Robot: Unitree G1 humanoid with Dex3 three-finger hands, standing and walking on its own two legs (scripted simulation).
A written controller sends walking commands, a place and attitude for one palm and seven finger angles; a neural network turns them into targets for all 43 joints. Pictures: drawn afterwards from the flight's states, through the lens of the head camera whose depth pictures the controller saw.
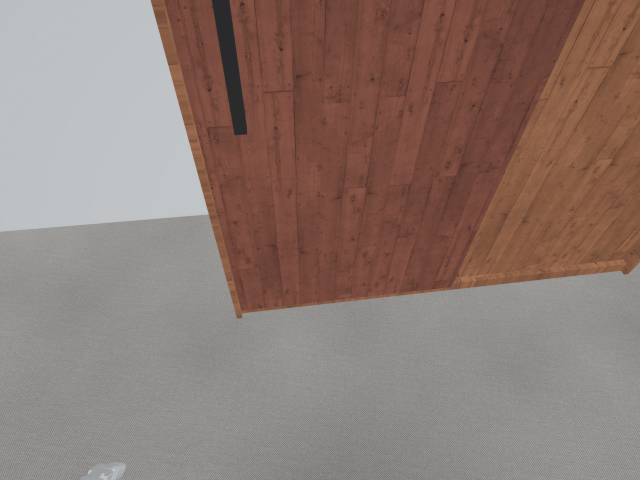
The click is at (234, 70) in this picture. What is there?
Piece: wardrobe's sliding door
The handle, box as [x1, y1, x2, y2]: [212, 0, 246, 134]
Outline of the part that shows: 212,0 234,134 245,134 246,124 229,1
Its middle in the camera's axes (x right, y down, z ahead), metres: -0.16 -0.35 +0.68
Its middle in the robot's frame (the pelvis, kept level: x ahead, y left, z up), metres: +0.76 +0.21 +0.20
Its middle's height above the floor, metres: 0.97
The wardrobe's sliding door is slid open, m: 0.00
